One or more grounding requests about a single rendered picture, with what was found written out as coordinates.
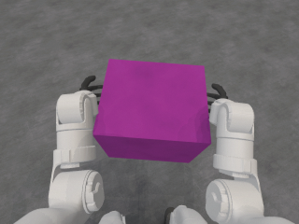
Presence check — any robot right foot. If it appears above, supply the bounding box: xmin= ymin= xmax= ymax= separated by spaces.
xmin=164 ymin=207 xmax=175 ymax=224

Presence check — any right robot hand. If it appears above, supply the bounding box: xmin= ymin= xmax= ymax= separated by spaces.
xmin=206 ymin=83 xmax=228 ymax=113

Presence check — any robot left upper arm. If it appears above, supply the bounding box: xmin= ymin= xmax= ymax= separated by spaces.
xmin=14 ymin=170 xmax=105 ymax=224

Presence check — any robot left thigh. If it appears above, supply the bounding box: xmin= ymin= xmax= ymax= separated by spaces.
xmin=98 ymin=211 xmax=126 ymax=224

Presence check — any carton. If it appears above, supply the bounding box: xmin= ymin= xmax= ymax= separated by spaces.
xmin=93 ymin=59 xmax=211 ymax=163

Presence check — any robot left forearm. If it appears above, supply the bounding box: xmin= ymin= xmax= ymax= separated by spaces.
xmin=48 ymin=90 xmax=99 ymax=205

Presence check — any left robot hand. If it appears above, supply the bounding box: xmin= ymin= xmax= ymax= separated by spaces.
xmin=79 ymin=76 xmax=103 ymax=105

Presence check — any robot right upper arm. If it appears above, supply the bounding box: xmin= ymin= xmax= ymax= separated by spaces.
xmin=205 ymin=178 xmax=295 ymax=224

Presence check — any robot right forearm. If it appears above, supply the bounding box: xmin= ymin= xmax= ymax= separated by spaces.
xmin=209 ymin=98 xmax=264 ymax=212

